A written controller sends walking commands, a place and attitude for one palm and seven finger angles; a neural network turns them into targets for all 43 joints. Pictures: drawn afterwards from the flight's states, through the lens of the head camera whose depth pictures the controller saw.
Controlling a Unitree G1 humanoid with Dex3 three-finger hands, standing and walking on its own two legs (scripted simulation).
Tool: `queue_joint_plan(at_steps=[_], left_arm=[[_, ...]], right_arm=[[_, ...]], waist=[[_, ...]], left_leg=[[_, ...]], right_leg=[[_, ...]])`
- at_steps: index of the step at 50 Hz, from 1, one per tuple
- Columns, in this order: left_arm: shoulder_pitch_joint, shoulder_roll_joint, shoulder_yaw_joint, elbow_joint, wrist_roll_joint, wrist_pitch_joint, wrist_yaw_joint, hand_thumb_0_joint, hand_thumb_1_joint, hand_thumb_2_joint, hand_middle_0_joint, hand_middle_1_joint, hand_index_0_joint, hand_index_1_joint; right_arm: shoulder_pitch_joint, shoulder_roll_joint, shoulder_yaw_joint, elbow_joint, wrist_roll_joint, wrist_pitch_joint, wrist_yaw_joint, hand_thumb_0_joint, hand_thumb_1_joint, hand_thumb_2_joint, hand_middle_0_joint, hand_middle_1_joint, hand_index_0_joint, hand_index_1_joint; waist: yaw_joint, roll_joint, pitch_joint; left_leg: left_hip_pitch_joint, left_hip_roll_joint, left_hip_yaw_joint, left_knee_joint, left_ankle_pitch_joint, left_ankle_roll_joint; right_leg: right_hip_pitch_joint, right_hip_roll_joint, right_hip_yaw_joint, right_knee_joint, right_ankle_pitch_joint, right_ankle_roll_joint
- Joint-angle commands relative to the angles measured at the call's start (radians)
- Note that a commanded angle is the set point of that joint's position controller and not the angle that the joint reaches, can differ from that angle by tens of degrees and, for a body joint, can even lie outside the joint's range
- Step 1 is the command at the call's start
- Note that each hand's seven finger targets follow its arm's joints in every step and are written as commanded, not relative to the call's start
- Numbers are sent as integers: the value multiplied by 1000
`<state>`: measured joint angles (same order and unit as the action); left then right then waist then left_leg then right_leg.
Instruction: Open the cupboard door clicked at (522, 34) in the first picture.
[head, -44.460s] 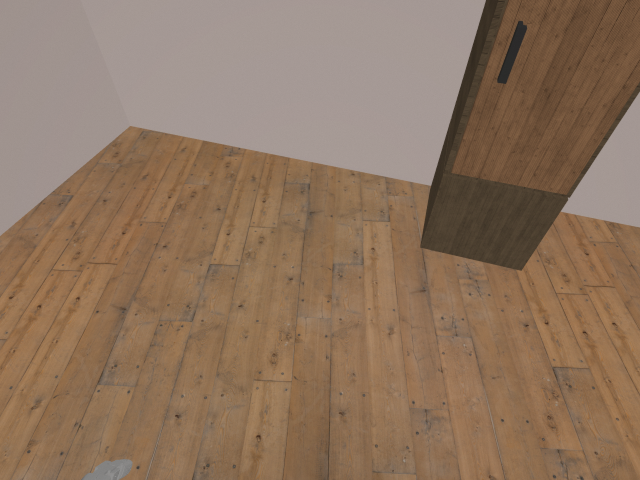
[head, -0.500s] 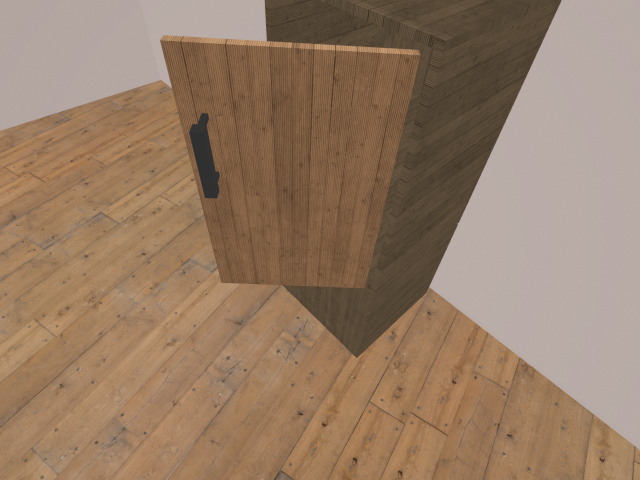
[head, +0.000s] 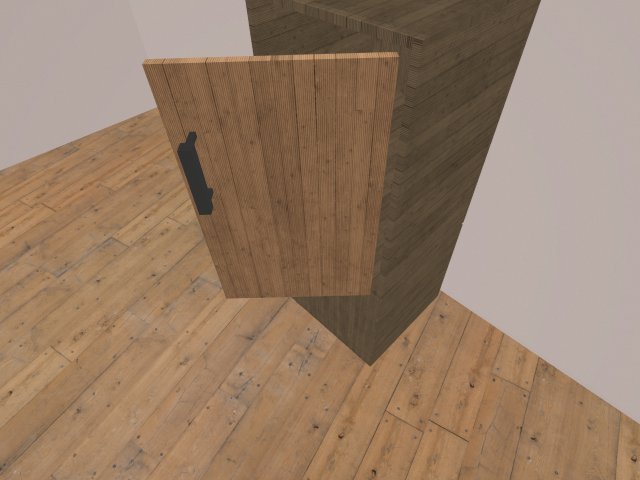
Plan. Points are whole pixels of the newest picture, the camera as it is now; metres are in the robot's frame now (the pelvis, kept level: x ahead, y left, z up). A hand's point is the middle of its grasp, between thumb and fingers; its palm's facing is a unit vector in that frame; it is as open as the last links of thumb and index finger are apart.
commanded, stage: look again from close up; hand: left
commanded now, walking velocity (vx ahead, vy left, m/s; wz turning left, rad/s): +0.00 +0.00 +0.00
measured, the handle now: (199, 173) +0.57 +0.24 +0.07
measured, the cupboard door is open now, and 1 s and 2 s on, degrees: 46 46 46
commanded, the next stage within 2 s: raise the hand with hooked fingers in 0.08 s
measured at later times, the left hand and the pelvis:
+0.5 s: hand (198, 405) +0.21 +0.16 +0.01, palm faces +0.10 -0.99 -0.04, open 8.0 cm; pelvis -0.02 -0.04 -0.04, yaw +1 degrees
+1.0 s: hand (168, 404) +0.21 +0.20 +0.01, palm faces +0.04 -1.00 -0.03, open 11.0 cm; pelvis -0.03 -0.03 -0.05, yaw +1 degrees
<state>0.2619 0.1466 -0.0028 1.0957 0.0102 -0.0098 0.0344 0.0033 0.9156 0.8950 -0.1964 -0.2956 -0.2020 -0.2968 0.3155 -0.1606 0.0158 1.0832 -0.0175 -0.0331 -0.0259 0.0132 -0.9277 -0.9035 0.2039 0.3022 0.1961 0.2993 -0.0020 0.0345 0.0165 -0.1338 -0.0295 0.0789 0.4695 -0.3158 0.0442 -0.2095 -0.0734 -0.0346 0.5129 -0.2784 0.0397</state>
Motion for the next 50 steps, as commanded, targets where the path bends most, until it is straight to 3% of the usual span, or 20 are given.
queue_joint_plan(at_steps=[1, 8, 9, 10, 11, 12, 13, 14, 15, 17, 20, 22, 23, 27, 31, 37, 40, 44, 47, 50], left_arm=[[69, 98, 12, -22, 1, -14, 5, 0, 900, 900, -200, -300, -200, -300], [62, 112, 15, -22, 1, -19, 4, 0, 900, 900, -200, -300, -200, -300], [134, 139, 17, 18, 9, -25, 44, 0, 900, 900, -200, -300, -200, -300], [-658, 386, 190, -1531, -174, -255, 37, 0, 877, 890, -202, -315, -202, -315], [-164, 297, 147, -1240, -93, -191, 66, 0, 853, 880, -203, -330, -203, -330], [-141, 230, 116, -1159, -122, -142, 112, 0, 830, 870, -205, -345, -205, -345], [138, -1, 4, -966, -143, -51, 104, 0, 807, 860, -207, -360, -207, -360], [-30, 36, 23, -1162, -177, -86, 78, 0, 783, 850, -208, -375, -208, -375], [-28, 122, 115, -1167, -166, -136, 62, 0, 760, 840, -210, -390, -210, -390], [83, 151, 210, -1015, -162, -235, 10, 0, 713, 820, -213, -420, -213, -420], [328, 42, 219, -822, -226, -429, -152, 0, 643, 790, -218, -465, -218, -465], [390, 103, 301, -792, -276, -554, -299, 0, 597, 770, -222, -495, -222, -495], [365, 118, 302, -819, -299, -602, -379, 0, 573, 760, -223, -510, -223, -510], [195, 239, 382, -1045, -353, -541, -456, 0, 480, 720, -230, -570, -230, -570], [-77, 268, 393, -1329, -353, -582, -369, 0, 387, 680, -237, -630, -237, -630], [-174, 232, 240, -1326, -320, -595, -405, 0, 247, 620, -247, -720, -247, -720], [-96, 297, 307, -1170, -324, -460, -462, 0, 177, 590, -252, -765, -252, -765], [21, 356, 443, -1101, -387, -266, -471, 0, 83, 550, -258, -825, -258, -825], [37, 357, 517, -1158, -427, -257, -401, 0, 13, 520, -263, -870, -263, -870], [-1, 315, 477, -1242, -396, -336, -334, 0, -57, 490, -268, -915, -268, -915]], right_arm=[[51, -88, -16, -19, 3, -13, -6, 0, -900, -900, 200, 300, 200, 300], [26, -92, -20, -5, 4, -11, -7, 0, -900, -900, 200, 300, 200, 300], [-48, -133, -31, -69, 19, -6, 2, 0, -900, -900, 200, 300, 200, 300], [-45, -283, -59, -398, 63, -161, -41, 0, -900, -900, 200, 300, 200, 300], [-135, -192, -29, -351, 46, -245, -75, 0, -900, -900, 200, 300, 200, 300], [-133, -190, -39, -285, 59, -268, -76, 0, -900, -900, 200, 300, 200, 300], [-96, -148, -45, -274, 68, -263, -64, 0, -900, -900, 200, 300, 200, 300], [-135, -188, -47, -364, 72, -277, -59, 0, -900, -900, 200, 300, 200, 300], [-128, -211, -70, -384, 56, -291, -60, 0, -900, -900, 200, 300, 200, 300], [-125, -214, -83, -432, 37, -297, -53, 0, -900, -900, 200, 300, 200, 300], [-163, -194, -103, -510, 23, -301, -15, 0, -900, -900, 200, 300, 200, 300], [-171, -208, -122, -564, 29, -296, 14, 0, -900, -900, 200, 300, 200, 300], [-185, -216, -120, -600, 34, -297, 25, 0, -900, -900, 200, 300, 200, 300], [-208, -222, -116, -715, 45, -275, 9, 0, -900, -900, 200, 300, 200, 300], [-134, -195, -101, -705, 39, -276, -17, 0, -900, -900, 200, 300, 200, 300], [-102, -227, -67, -632, 40, -295, -47, 0, -900, -900, 200, 300, 200, 300], [-107, -234, -65, -628, 61, -289, -62, 0, -900, -900, 200, 300, 200, 300], [-147, -218, -56, -684, 68, -257, -65, 0, -900, -900, 200, 300, 200, 300], [-157, -191, -51, -700, 60, -253, -54, 0, -900, -900, 200, 300, 200, 300], [-122, -190, -53, -688, 51, -263, -38, 0, -900, -900, 200, 300, 200, 300]], waist=[[9, -43, 72], [7, -34, 32], [33, -214, 46], [-73, 37, -463], [12, 187, -405], [-8, 225, -299], [-25, 95, -167], [-26, 58, -38], [-39, -10, -77], [-18, -135, -20], [56, -327, -38], [94, -222, -118], [83, -162, -157], [81, -40, -307], [3, 54, -368], [-81, 72, -290], [-50, 2, -295], [50, -49, -373], [84, -88, -385], [56, -24, -333]], left_leg=[[-90, 126, -111, -129, 225, -3], [-46, 126, -96, -112, 264, -8], [-122, 159, -79, 70, 353, -37], [106, 42, -82, -36, 454, -25], [164, 73, -61, -48, 606, -26], [71, 70, -54, -32, 487, -56], [-15, 75, -75, -47, 404, -59], [-97, 61, -98, -34, 305, -51], [-126, 48, -90, 4, 228, -44], [-247, 25, -88, 84, 151, -36], [-464, 7, -62, 230, 64, -51], [-524, -10, -43, 318, 91, -63], [-547, -17, -36, 360, 99, -64], [-596, -30, -12, 434, 60, -40], [-544, 8, -48, 489, 66, -23], [-534, 40, -102, 509, 37, -11], [-574, 34, -101, 465, 10, -14], [-553, 18, -92, 389, 82, -24], [-526, 20, -97, 355, 148, -33], [-478, 25, -92, 316, 163, -35]], right_leg=[[22, -39, 44, -69, 173, -63], [44, -46, 56, -81, 253, -69], [40, -85, 89, -65, 582, -53], [112, 19, 24, 9, 483, -71], [68, 59, 17, 34, 258, -90], [0, 54, -20, 25, 150, -80], [-61, 51, -48, 10, 111, -62], [-80, 46, -51, -5, 132, -58], [-110, 49, -59, -11, 93, -58], [-207, 57, -72, 27, 19, -56], [-312, 65, -59, 167, -41, -52], [-270, 51, -12, 257, 64, -70], [-264, 39, 6, 288, 117, -74], [-254, 21, 98, 294, 54, -53], [-324, 39, 110, 306, -6, -45], [-449, 79, 43, 352, -20, -64], [-376, 67, 54, 292, -64, -50], [-208, 48, 47, 255, -6, -40], [-149, 56, 22, 265, 84, -43], [-222, 75, -24, 281, 102, -47]])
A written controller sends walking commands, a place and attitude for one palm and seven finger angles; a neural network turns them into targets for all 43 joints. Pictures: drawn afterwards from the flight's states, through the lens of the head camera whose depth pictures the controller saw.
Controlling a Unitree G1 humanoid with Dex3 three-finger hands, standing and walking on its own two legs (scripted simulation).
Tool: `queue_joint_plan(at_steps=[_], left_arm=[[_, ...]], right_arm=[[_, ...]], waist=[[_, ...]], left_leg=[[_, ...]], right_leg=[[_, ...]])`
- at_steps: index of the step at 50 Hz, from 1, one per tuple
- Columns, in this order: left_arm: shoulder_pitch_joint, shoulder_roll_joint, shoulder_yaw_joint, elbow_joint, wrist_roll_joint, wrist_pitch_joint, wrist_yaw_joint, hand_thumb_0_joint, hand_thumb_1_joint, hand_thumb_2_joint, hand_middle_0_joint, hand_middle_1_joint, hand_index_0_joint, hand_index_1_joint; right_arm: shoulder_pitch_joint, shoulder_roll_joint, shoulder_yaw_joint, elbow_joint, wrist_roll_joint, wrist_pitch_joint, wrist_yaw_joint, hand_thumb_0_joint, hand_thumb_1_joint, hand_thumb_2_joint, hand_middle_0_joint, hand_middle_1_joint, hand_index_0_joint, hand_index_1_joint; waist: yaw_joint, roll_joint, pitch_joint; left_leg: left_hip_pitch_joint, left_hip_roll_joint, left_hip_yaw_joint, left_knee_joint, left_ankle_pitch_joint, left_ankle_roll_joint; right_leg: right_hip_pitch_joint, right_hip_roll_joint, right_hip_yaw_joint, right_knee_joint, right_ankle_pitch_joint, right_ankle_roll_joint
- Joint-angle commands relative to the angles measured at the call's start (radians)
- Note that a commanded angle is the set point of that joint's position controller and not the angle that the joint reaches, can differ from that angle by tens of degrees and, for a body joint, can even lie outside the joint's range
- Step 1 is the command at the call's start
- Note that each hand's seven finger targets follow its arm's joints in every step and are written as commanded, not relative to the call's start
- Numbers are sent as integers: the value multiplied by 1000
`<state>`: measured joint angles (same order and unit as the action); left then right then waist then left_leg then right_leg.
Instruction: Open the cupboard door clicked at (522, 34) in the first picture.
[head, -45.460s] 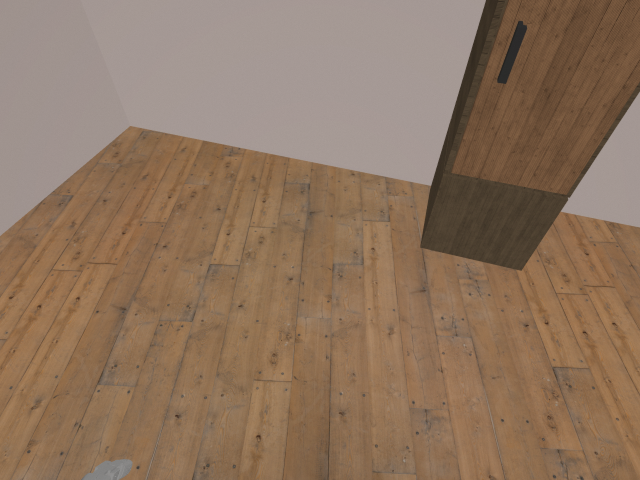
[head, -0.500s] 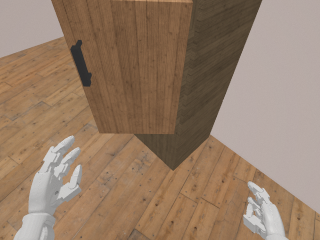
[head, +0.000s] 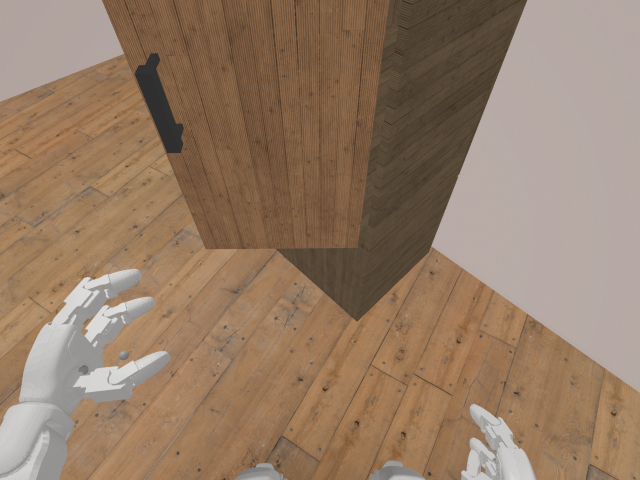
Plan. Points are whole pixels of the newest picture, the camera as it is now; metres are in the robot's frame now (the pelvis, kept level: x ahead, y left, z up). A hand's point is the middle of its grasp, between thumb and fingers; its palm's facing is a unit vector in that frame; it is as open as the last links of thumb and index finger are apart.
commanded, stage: raise the hand with hooked fingers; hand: left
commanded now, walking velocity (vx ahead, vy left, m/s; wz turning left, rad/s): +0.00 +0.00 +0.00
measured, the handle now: (164, 104) +0.61 +0.26 +0.12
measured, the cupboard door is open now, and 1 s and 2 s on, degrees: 46 46 46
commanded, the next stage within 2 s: move the hooked fingers beside the handle in 1.28 s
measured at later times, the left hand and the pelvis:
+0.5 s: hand (56, 306) +0.27 +0.28 +0.12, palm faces +0.10 -0.99 -0.04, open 13.7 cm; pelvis +0.01 +0.02 +0.02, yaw +1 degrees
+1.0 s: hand (60, 262) +0.31 +0.28 +0.14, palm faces +0.05 -1.00 -0.02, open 14.0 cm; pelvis +0.01 +0.01 +0.03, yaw +0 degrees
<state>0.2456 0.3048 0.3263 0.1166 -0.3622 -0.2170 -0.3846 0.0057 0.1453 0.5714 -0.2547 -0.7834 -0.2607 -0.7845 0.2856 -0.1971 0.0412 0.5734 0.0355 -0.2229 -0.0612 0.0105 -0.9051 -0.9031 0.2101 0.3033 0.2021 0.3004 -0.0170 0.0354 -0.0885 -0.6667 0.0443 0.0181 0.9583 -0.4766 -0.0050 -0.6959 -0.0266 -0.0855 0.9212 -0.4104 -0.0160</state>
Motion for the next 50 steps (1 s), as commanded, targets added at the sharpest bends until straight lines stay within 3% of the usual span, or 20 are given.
queue_joint_plan(at_steps=[1, 4, 7, 10, 12, 14, 17, 22, 25, 29, 30, 35, 40, 42, 43, 46, 50], left_arm=[[-2, 133, 114, -258, -7, -153, 98, 0, -80, 480, -270, -930, -270, -930], [-67, 117, 44, -227, 29, -193, 82, 0, -150, 450, -275, -975, -275, -975], [-152, 145, 16, -210, 33, -182, 31, 0, -220, 420, -280, -1020, -280, -1020], [-196, 231, 89, -216, 24, -156, 3, 0, -290, 390, -285, -1065, -285, -1065], [-230, 272, 132, -231, 12, -141, 11, 0, -337, 370, -288, -1095, -288, -1095], [-240, 263, 150, -230, -1, -133, 26, 0, -383, 350, -292, -1125, -292, -1125], [-247, 252, 151, -184, -6, -111, 38, 0, -453, 320, -297, -1170, -297, -1170], [-316, 227, 102, -54, 3, -17, -16, 0, -500, 300, -300, -1200, -300, -1200], [-401, 272, 123, -61, 8, 17, -46, 0, -500, 300, -300, -1200, -300, -1200], [-502, 341, 186, -89, 1, -3, -48, 0, -500, 300, -300, -1200, -300, -1200], [-509, 353, 201, -80, 0, -12, -44, 0, -500, 300, -300, -1200, -300, -1200], [-568, 365, 205, -31, -1, -21, -59, 0, -500, 300, -300, -1200, -300, -1200], [-567, 352, 186, 102, -4, 50, -102, 0, -500, 300, -300, -1200, -300, -1200], [-530, 338, 183, 152, -15, 71, -116, 0, -500, 300, -300, -1200, -300, -1200], [-532, 342, 183, 139, -11, 71, -119, 0, -500, 300, -300, -1200, -300, -1200], [-551, 379, 215, 59, -3, 43, -98, 0, -500, 300, -300, -1200, -300, -1200], [-563, 390, 238, 27, 0, -4, -60, 0, -500, 300, -300, -1200, -300, -1200]], right_arm=[[-83, -157, -79, -170, -3, -78, 2, 0, -900, -900, 200, 300, 200, 300], [-51, -186, -81, -152, -3, -89, 1, 0, -900, -900, 200, 300, 200, 300], [-43, -208, -78, -146, 6, -98, -14, 0, -900, -900, 200, 300, 200, 300], [-49, -213, -80, -142, 12, -99, -33, 0, -900, -900, 200, 300, 200, 300], [-52, -210, -70, -142, 10, -96, -38, 0, -900, -900, 200, 300, 200, 300], [-60, -197, -65, -143, 10, -93, -39, 0, -900, -900, 200, 300, 200, 300], [-58, -198, -57, -143, 8, -88, -35, 0, -900, -900, 200, 300, 200, 300], [-58, -210, -52, -139, 17, -68, -37, 0, -900, -900, 200, 300, 200, 300], [-62, -214, -51, -144, 18, -62, -44, 0, -900, -900, 200, 300, 200, 300], [-68, -207, -43, -143, 11, -59, -48, 0, -900, -900, 200, 300, 200, 300], [-65, -205, -43, -140, 9, -59, -50, 0, -900, -900, 200, 300, 200, 300], [-65, -204, -41, -119, 12, -58, -53, 0, -900, -900, 200, 300, 200, 300], [-59, -215, -44, -116, 21, -46, -59, 0, -900, -900, 200, 300, 200, 300], [-57, -220, -42, -125, 20, -41, -53, 0, -900, -900, 200, 300, 200, 300], [-60, -221, -45, -130, 22, -39, -49, 0, -900, -900, 200, 300, 200, 300], [-56, -217, -52, -142, 15, -38, -40, 0, -900, -900, 200, 300, 200, 300], [-54, -209, -50, -142, 10, -35, -36, 0, -900, -900, 200, 300, 200, 300]], waist=[[57, -6, -200], [12, 4, -153], [-7, 10, -132], [17, 30, -196], [32, 57, -194], [41, 79, -189], [46, 62, -165], [24, 31, -95], [24, 30, -140], [32, 52, -187], [33, 27, -196], [32, 98, -204], [30, 34, -153], [41, -27, -128], [42, -17, -143], [52, 20, -203], [51, 35, -195]], left_leg=[[67, -47, -30, -179, 306, 13], [86, -42, -34, -185, 246, 16], [103, -42, -44, -202, 199, 20], [147, -43, -46, -228, 205, 21], [178, -41, -54, -244, 252, 16], [206, -40, -56, -264, 292, 9], [226, -37, -60, -278, 351, 3], [223, -38, -48, -301, 318, 7], [250, -39, -46, -309, 341, 11], [296, -42, -46, -316, 381, 10], [301, -41, -48, -319, 379, 10], [341, -40, -40, -332, 421, 9], [317, -41, -32, -354, 400, 15], [290, -43, -33, -356, 395, 17], [293, -43, -30, -359, 397, 17], [326, -45, -26, -358, 438, 17], [322, -46, -21, -365, 401, 17]], right_leg=[[231, 31, 20, -127, 210, 7], [167, 34, 15, -141, 140, 5], [161, 33, 20, -165, 91, -1], [218, 25, 25, -189, 94, -1], [247, 32, 14, -185, 141, -9], [265, 33, 5, -190, 183, -9], [288, 41, -2, -197, 239, -13], [287, 40, 3, -240, 249, -9], [316, 35, 7, -255, 278, -7], [354, 39, 16, -267, 309, -11], [361, 40, 16, -271, 306, -9], [380, 37, 22, -285, 347, -12], [388, 32, 22, -317, 351, -7], [399, 32, 22, -318, 356, -10], [400, 30, 23, -316, 358, -8], [417, 30, 27, -310, 386, -8], [416, 34, 35, -315, 352, -9]])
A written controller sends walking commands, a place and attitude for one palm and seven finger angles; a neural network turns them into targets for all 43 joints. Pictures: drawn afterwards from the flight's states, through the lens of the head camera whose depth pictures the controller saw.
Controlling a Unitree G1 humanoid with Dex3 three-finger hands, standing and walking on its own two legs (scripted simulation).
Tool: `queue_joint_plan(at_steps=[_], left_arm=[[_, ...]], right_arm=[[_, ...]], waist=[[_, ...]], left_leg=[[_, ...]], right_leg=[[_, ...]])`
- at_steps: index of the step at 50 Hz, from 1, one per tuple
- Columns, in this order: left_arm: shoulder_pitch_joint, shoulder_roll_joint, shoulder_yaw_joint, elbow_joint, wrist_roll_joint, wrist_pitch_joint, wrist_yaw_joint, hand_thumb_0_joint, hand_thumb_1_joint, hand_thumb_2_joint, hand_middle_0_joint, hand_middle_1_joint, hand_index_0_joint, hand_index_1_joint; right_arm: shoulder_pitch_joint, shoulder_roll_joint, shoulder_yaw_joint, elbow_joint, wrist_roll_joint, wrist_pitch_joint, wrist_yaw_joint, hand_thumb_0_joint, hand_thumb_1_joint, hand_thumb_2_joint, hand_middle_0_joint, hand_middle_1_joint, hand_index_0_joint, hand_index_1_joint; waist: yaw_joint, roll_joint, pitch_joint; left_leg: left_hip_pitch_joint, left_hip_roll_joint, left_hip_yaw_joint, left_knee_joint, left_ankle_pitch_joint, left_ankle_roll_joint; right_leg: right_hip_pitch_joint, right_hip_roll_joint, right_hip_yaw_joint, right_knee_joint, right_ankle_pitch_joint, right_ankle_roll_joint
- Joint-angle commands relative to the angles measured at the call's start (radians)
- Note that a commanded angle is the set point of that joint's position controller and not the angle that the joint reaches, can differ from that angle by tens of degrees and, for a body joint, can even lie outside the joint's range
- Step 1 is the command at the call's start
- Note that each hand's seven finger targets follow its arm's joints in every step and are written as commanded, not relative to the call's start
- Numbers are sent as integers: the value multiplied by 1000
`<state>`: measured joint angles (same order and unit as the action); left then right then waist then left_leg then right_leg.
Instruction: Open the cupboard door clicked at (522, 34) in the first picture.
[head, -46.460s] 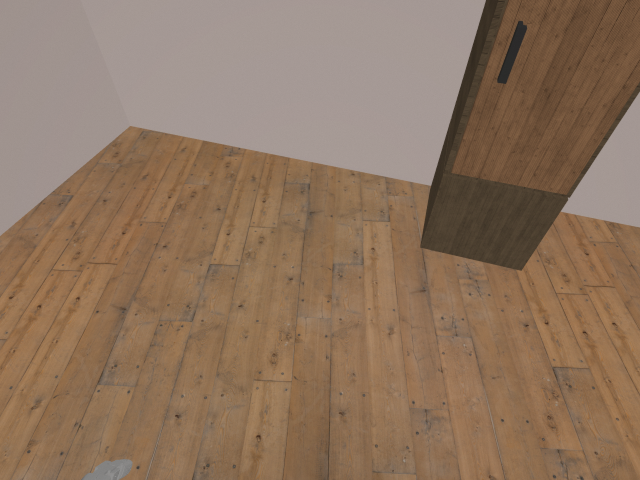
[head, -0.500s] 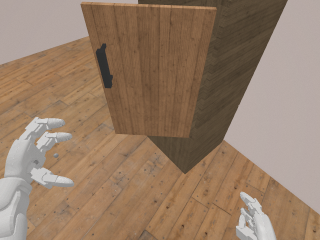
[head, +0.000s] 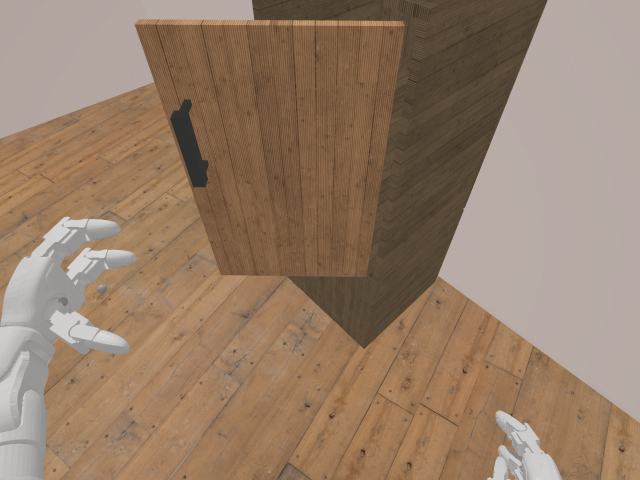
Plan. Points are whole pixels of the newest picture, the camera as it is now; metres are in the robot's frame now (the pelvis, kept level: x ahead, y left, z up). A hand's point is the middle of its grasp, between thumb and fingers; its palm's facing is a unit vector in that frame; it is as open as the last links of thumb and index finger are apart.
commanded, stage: raise the hand with hooked fingers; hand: left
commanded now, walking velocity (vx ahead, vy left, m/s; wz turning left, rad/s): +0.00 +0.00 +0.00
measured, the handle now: (193, 144) +0.59 +0.26 +0.09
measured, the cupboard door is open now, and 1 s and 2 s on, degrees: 46 46 46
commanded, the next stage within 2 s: move the hooked fingers beside the handle in 0.28 s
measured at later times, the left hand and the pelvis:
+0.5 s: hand (104, 289) +0.29 +0.27 +0.10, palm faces +0.10 -0.99 -0.02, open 14.0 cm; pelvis -0.01 -0.01 +0.00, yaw +1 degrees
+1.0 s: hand (122, 232) +0.38 +0.29 +0.10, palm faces +0.07 -1.00 -0.01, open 14.0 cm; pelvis +0.00 +0.00 -0.01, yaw -1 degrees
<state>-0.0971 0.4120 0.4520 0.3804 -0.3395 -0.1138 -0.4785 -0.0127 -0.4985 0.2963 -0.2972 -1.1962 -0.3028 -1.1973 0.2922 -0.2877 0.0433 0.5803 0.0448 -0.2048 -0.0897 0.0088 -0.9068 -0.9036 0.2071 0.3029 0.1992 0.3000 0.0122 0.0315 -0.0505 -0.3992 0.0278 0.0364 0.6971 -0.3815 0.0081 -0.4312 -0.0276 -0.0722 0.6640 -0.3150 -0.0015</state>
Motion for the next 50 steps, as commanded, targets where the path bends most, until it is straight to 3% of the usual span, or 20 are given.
queue_joint_plan(at_steps=[1, 6, 8, 16, 20, 22, 24, 28, 30, 32, 35, 37, 38, 39, 41, 42, 44, 45, 50], left_arm=[[-225, 272, 106, -236, -20, -117, 42, 0, -500, 300, -300, -1200, -300, -1200], [-252, 262, 77, -224, 2, -123, 45, 0, -500, 300, -300, -1200, -300, -1200], [-247, 256, 66, -192, -2, -107, 32, 0, -500, 300, -300, -1200, -300, -1200], [-245, 253, 78, -162, -25, -100, 13, 0, -500, 300, -300, -1200, -300, -1200], [-280, 282, 90, -172, -13, -110, 21, 0, -500, 300, -300, -1200, -300, -1200], [-367, 308, 91, -147, -5, -114, 25, 0, -500, 300, -300, -1200, -300, -1200], [-437, 297, 70, -105, 5, -118, 24, 0, -500, 300, -300, -1200, -300, -1200], [-512, 315, 61, -44, 15, -133, 10, 0, -500, 300, -300, -1200, -300, -1200], [-539, 343, 68, 23, 26, -134, 3, 0, -500, 300, -300, -1200, -300, -1200], [-574, 322, 38, 59, 31, -132, -3, 0, -500, 300, -300, -1200, -300, -1200], [-596, 373, 78, 145, 35, -130, -4, 0, -500, 300, -300, -1200, -300, -1200], [-598, 410, 110, 161, 37, -139, -3, 0, -500, 300, -300, -1200, -300, -1200], [-621, 402, 99, 148, 41, -146, -3, 0, -500, 300, -300, -1200, -300, -1200], [-610, 431, 129, 169, 45, -152, 0, 0, -500, 300, -300, -1200, -300, -1200], [-629, 427, 119, 184, 53, -163, 3, 0, -500, 300, -300, -1200, -300, -1200], [-665, 440, 123, 196, 52, -171, 2, 0, -500, 300, -300, -1200, -300, -1200], [-659, 463, 147, 216, 55, -183, -1, 0, -500, 300, -300, -1200, -300, -1200], [-651, 459, 143, 222, 58, -190, -6, 0, -500, 300, -300, -1200, -300, -1200], [-792, 446, 92, 304, 69, -197, -28, 0, -500, 300, -300, -1200, -300, -1200]], right_arm=[[-63, -116, -51, -147, 1, -54, -8, 0, -900, -900, 200, 300, 200, 300], [-63, -116, -50, -135, 5, -54, -19, 0, -900, -900, 200, 300, 200, 300], [-68, -118, -48, -137, 6, -52, -23, 0, -900, -900, 200, 300, 200, 300], [-75, -118, -46, -133, 9, -56, -30, 0, -900, -900, 200, 300, 200, 300], [-75, -116, -44, -130, 6, -57, -29, 0, -900, -900, 200, 300, 200, 300], [-62, -122, -42, -115, 4, -50, -33, 0, -900, -900, 200, 300, 200, 300], [-61, -120, -42, -107, 9, -49, -37, 0, -900, -900, 200, 300, 200, 300], [-42, -126, -44, -96, 6, -46, -42, 0, -900, -900, 200, 300, 200, 300], [-33, -133, -44, -83, 7, -39, -44, 0, -900, -900, 200, 300, 200, 300], [-24, -133, -42, -87, 6, -33, -39, 0, -900, -900, 200, 300, 200, 300], [-2, -145, -49, -80, 6, -19, -35, 0, -900, -900, 200, 300, 200, 300], [9, -148, -50, -87, 3, -9, -28, 0, -900, -900, 200, 300, 200, 300], [13, -146, -50, -93, 0, -5, -23, 0, -900, -900, 200, 300, 200, 300], [24, -148, -56, -89, 0, 0, -21, 0, -900, -900, 200, 300, 200, 300], [32, -149, -55, -92, 0, 11, -16, 0, -900, -900, 200, 300, 200, 300], [42, -152, -56, -90, -3, 16, -14, 0, -900, -900, 200, 300, 200, 300], [56, -155, -62, -91, -3, 26, -10, 0, -900, -900, 200, 300, 200, 300], [59, -156, -64, -91, -1, 31, -11, 0, -900, -900, 200, 300, 200, 300], [93, -166, -65, -70, -2, 54, -13, 0, -900, -900, 200, 300, 200, 300]], waist=[[18, 36, -217], [5, 85, -202], [1, 43, -183], [3, -16, -185], [4, 42, -198], [-15, 3, -175], [-31, 17, -163], [-31, 38, -232], [-33, 45, -222], [-37, 46, -227], [-36, -2, -253], [-18, 13, -281], [-20, 28, -307], [-15, 21, -322], [-23, 42, -302], [-28, 12, -304], [-25, 19, -319], [-24, 42, -325], [-66, 28, -293]], left_leg=[[55, -28, -42, -109, 295, 3], [69, -28, -38, -117, 266, 6], [50, -29, -35, -117, 236, 11], [27, -33, -32, -110, 215, 11], [40, -34, -29, -105, 226, 11], [25, -31, -32, -98, 228, 11], [19, -32, -33, -99, 198, 11], [30, -35, -35, -85, 211, 13], [14, -34, -35, -83, 207, 11], [12, -34, -38, -78, 223, 10], [-20, -32, -36, -71, 224, 12], [-23, -33, -35, -63, 261, 12], [-17, -34, -32, -62, 281, 12], [-21, -33, -30, -57, 298, 12], [-35, -32, -25, -56, 300, 11], [-37, -30, -30, -51, 309, 13], [-41, -30, -26, -52, 297, 15], [-33, -30, -25, -50, 317, 15], [-47, -25, -32, -44, 271, 17]], right_leg=[[146, 37, 18, -60, 243, -24], [132, 34, 22, -72, 218, -25], [136, 34, 31, -82, 204, -21], [147, 28, 41, -92, 192, -13], [147, 27, 46, -86, 204, -16], [139, 30, 47, -82, 211, -14], [112, 28, 50, -87, 178, -12], [129, 24, 59, -74, 194, -15], [115, 23, 55, -70, 192, -17], [111, 27, 50, -58, 212, -21], [116, 24, 53, -53, 221, -14], [142, 27, 55, -37, 262, -20], [149, 26, 55, -29, 291, -19], [161, 27, 55, -24, 313, -18], [137, 28, 53, -21, 318, -17], [144, 34, 53, -13, 326, -19], [144, 34, 56, -15, 317, -17], [140, 35, 56, -12, 333, -20], [65, 40, 49, -17, 279, -17]])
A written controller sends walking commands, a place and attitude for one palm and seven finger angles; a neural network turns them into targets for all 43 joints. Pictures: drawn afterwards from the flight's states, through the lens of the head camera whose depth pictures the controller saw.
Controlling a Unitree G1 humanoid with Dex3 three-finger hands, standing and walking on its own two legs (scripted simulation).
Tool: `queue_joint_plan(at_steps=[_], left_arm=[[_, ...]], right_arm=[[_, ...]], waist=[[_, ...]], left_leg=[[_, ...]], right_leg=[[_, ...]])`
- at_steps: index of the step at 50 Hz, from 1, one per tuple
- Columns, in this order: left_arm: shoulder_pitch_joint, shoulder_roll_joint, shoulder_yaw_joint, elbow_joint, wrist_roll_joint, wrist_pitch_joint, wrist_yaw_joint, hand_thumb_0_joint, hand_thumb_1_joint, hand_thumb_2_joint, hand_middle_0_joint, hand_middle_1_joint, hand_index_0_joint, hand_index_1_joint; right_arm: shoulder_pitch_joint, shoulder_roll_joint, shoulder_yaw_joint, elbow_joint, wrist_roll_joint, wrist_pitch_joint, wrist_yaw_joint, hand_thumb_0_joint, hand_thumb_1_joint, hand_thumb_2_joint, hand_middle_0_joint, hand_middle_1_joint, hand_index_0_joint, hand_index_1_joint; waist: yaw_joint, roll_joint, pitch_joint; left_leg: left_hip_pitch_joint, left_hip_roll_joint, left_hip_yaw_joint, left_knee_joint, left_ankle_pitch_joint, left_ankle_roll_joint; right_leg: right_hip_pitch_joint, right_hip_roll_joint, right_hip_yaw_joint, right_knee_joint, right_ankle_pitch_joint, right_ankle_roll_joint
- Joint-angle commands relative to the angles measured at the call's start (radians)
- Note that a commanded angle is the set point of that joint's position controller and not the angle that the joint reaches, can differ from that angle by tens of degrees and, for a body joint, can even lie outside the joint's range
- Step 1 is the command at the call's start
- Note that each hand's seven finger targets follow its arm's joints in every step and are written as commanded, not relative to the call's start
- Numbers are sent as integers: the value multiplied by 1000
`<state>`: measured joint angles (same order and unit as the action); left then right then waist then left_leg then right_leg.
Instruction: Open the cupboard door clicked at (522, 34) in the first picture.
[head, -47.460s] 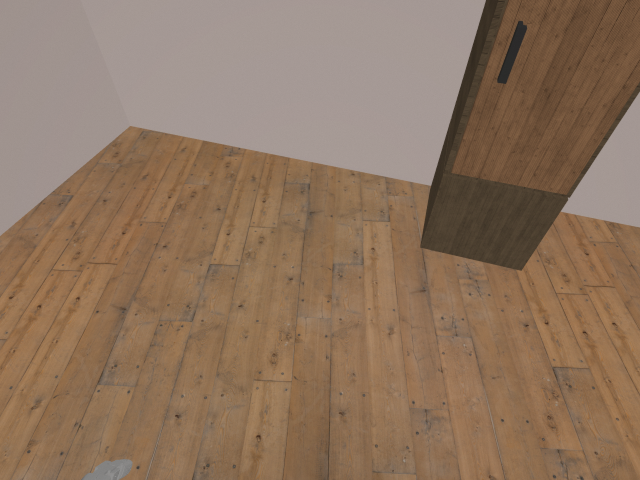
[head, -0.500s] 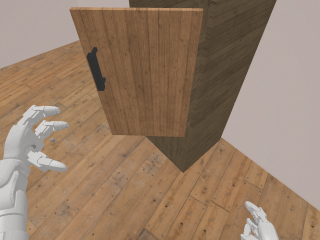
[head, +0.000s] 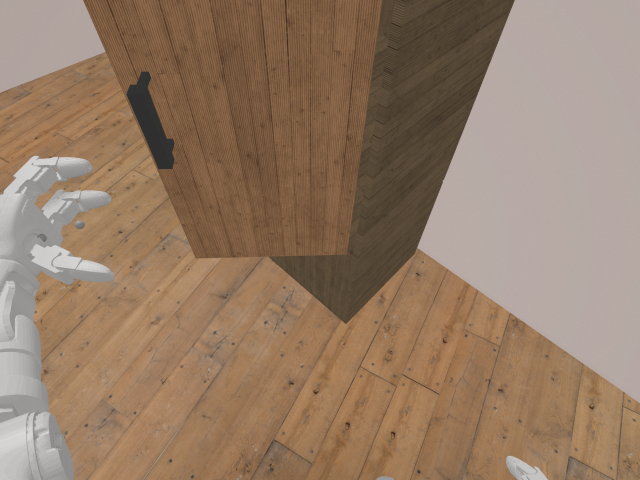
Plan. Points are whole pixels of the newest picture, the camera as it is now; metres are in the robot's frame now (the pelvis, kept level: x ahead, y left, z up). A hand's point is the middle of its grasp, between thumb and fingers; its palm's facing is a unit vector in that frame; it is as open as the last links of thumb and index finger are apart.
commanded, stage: move the hooked fingers beside the handle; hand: left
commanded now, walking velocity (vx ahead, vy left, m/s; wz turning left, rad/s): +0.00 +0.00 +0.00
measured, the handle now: (155, 122) +0.59 +0.27 +0.09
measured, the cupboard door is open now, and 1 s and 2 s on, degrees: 46 46 45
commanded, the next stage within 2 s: none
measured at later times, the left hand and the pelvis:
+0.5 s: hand (98, 180) +0.45 +0.30 +0.11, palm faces +0.06 -1.00 -0.01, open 14.0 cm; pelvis +0.00 +0.01 -0.01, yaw +0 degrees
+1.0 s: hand (112, 136) +0.54 +0.31 +0.11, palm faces +0.04 -1.00 -0.01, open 14.0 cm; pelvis +0.01 +0.02 -0.02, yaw -2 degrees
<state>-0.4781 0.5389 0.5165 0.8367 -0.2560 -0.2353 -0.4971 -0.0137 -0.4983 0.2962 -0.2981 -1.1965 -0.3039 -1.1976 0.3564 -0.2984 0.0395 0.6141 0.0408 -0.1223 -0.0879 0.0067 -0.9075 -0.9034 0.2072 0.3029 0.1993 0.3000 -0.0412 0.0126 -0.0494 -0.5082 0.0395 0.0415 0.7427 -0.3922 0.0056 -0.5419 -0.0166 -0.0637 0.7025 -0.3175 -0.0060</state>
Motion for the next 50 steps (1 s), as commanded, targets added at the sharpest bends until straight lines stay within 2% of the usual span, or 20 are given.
queue_joint_plan(at_steps=[1, 4, 5, 8, 12, 15, 18, 20, 22, 23, 31, 32, 36, 40, 42, 43, 45, 48, 49, 50], left_arm=[[-428, 326, 29, -131, -12, -78, -12, 0, -500, 300, -300, -1200, -300, -1200], [-497, 374, 46, -94, 2, -94, -17, 0, -500, 300, -300, -1200, -300, -1200], [-520, 361, 28, -117, 9, -104, -16, 0, -500, 300, -300, -1200, -300, -1200], [-546, 352, 17, -113, 16, -118, -8, 0, -500, 300, -300, -1200, -300, -1200], [-548, 358, 29, 11, 11, -103, 0, 0, -500, 300, -300, -1200, -300, -1200], [-602, 418, 45, 89, 49, -88, 13, 0, -500, 300, -300, -1200, -300, -1200], [-686, 428, 23, 49, 85, -117, 28, 0, -500, 300, -300, -1200, -300, -1200], [-729, 442, 29, 53, 89, -139, 34, 0, -500, 300, -300, -1200, -300, -1200], [-780, 451, 31, 89, 76, -153, 27, 0, -500, 300, -300, -1200, -300, -1200], [-807, 455, 28, 106, 75, -152, 21, 0, -500, 300, -300, -1200, -300, -1200], [-864, 524, 20, 229, 128, -100, 11, 0, -500, 300, -300, -1200, -300, -1200], [-876, 566, 53, 236, 123, -103, 14, 0, -500, 300, -300, -1200, -300, -1200], [-909, 644, 87, 225, 144, -111, 12, 0, -500, 300, -300, -1200, -300, -1200], [-934, 692, 90, 278, 171, -98, 11, 0, -500, 300, -300, -1200, -300, -1200], [-946, 674, 74, 277, 171, -94, 4, 0, -500, 300, -300, -1200, -300, -1200], [-966, 697, 79, 278, 177, -89, 1, 0, -500, 300, -300, -1200, -300, -1200], [-993, 693, 68, 289, 178, -79, -8, 0, -500, 300, -300, -1200, -300, -1200], [-1008, 712, 79, 304, 180, -71, -17, 0, -500, 300, -300, -1200, -300, -1200], [-1030, 685, 48, 306, 184, -66, -19, 0, -500, 300, -300, -1200, -300, -1200], [-1017, 690, 56, 322, 185, -59, -19, 0, -500, 300, -300, -1200, -300, -1200]], right_arm=[[33, -157, -64, -98, 4, -25, -16, 0, -900, -900, 200, 300, 200, 300], [55, -162, -65, -86, -1, -11, -17, 0, -900, -900, 200, 300, 200, 300], [58, -159, -65, -89, -3, -8, -16, 0, -900, -900, 200, 300, 200, 300], [76, -158, -67, -82, -10, 4, -11, 0, -900, -900, 200, 300, 200, 300], [88, -165, -62, -80, -9, 27, -5, 0, -900, -900, 200, 300, 200, 300], [99, -172, -59, -79, -9, 47, -3, 0, -900, -900, 200, 300, 200, 300], [118, -169, -61, -81, -17, 59, 2, 0, -900, -900, 200, 300, 200, 300], [132, -171, -61, -75, -21, 69, 4, 0, -900, -900, 200, 300, 200, 300], [143, -177, -59, -63, -22, 79, 1, 0, -900, -900, 200, 300, 200, 300], [144, -180, -59, -56, -20, 83, -1, 0, -900, -900, 200, 300, 200, 300], [200, -190, -49, -38, -29, 122, 0, 0, -900, -900, 200, 300, 200, 300], [208, -194, -49, -40, -31, 128, -1, 0, -900, -900, 200, 300, 200, 300], [232, -197, -48, -51, -34, 152, 4, 0, -900, -900, 200, 300, 200, 300], [252, -204, -45, -51, -37, 178, 6, 0, -900, -900, 200, 300, 200, 300], [264, -202, -43, -58, -40, 186, 6, 0, -900, -900, 200, 300, 200, 300], [272, -205, -43, -51, -40, 193, 5, 0, -900, -900, 200, 300, 200, 300], [284, -208, -43, -45, -41, 201, 6, 0, -900, -900, 200, 300, 200, 300], [305, -210, -39, -45, -44, 211, 8, 0, -900, -900, 200, 300, 200, 300], [306, -208, -38, -41, -44, 214, 10, 0, -900, -900, 200, 300, 200, 300], [311, -208, -36, -40, -45, 216, 11, 0, -900, -900, 200, 300, 200, 300]], waist=[[-18, 59, -293], [-19, 69, -338], [-19, 115, -363], [-21, 135, -401], [-28, 65, -343], [-35, 54, -308], [-51, 123, -371], [-63, 128, -400], [-84, 85, -396], [-90, 108, -405], [-114, 148, -419], [-111, 112, -427], [-112, 145, -484], [-135, 158, -442], [-138, 193, -473], [-146, 202, -489], [-165, 192, -482], [-167, 214, -505], [-182, 233, -494], [-183, 210, -485]], left_leg=[[66, -36, -37, -86, 278, 20], [76, -35, -47, -74, 310, 18], [100, -36, -51, -72, 335, 15], [152, -26, -65, -59, 409, 6], [84, -24, -62, -60, 373, 9], [23, -27, -63, -63, 305, 13], [80, -21, -70, -42, 369, 8], [96, -17, -74, -28, 380, 5], [83, -12, -81, -19, 374, 7], [85, -11, -82, -16, 356, 6], [43, -10, -85, 10, 381, 11], [25, -10, -88, 17, 392, 14], [4, -12, -76, 34, 413, 19], [-27, -8, -77, 48, 399, 23], [4, -8, -79, 54, 446, 21], [17, -3, -84, 60, 464, 18], [15, 2, -86, 70, 465, 21], [48, 7, -100, 78, 520, 14], [51, 9, -97, 83, 518, 15], [32, 8, -92, 87, 500, 19]], right_leg=[[162, 30, 42, -57, 273, -13], [161, 33, 39, -41, 290, -16], [149, 33, 36, -35, 296, -20], [113, 39, 24, -24, 308, -21], [102, 43, 18, -23, 293, -21], [85, 36, 21, -22, 254, -16], [47, 40, 22, -5, 264, -17], [35, 44, 22, 1, 263, -16], [28, 49, 22, 2, 262, -16], [13, 49, 25, 1, 246, -14], [-26, 46, 24, 12, 259, -10], [-5, 51, 24, 18, 276, -12], [30, 52, 36, 25, 322, -7], [-10, 55, 35, 23, 304, -3], [-20, 60, 31, 30, 327, -9], [-33, 59, 28, 32, 329, -5], [-54, 61, 27, 28, 326, -1], [-81, 67, 16, 34, 334, -5], [-103, 68, 17, 31, 331, -4], [-100, 69, 17, 29, 327, -2]])
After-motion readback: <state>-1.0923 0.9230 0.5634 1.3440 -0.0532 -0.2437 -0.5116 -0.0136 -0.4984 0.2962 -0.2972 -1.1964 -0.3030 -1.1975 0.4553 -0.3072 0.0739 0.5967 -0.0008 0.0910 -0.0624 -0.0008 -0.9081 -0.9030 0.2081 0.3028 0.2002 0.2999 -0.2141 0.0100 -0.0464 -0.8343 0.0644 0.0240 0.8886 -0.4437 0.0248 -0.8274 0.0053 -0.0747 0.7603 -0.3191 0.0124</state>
